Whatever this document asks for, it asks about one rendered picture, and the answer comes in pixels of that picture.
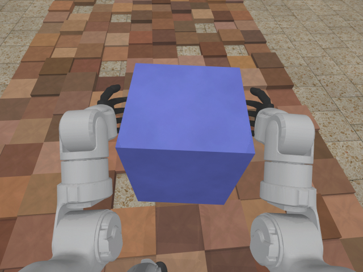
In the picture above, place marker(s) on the carton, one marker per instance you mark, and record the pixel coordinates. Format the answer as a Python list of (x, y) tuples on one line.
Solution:
[(185, 135)]

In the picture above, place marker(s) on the left robot upper arm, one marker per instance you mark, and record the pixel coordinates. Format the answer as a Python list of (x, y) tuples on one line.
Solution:
[(84, 241)]

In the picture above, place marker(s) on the robot right forearm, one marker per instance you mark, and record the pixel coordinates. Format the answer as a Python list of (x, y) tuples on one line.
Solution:
[(289, 149)]

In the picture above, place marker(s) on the robot left forearm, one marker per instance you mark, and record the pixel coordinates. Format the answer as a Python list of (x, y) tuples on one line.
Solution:
[(84, 136)]

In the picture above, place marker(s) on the robot left shin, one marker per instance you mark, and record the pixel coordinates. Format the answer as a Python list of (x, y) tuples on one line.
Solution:
[(148, 260)]

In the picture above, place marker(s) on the robot left hand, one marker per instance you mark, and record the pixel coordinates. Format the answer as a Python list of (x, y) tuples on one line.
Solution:
[(104, 100)]

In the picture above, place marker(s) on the robot right hand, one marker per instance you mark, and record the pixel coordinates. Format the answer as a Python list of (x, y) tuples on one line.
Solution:
[(259, 106)]

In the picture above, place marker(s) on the right robot upper arm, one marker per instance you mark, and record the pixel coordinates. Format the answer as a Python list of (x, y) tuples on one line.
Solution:
[(288, 243)]

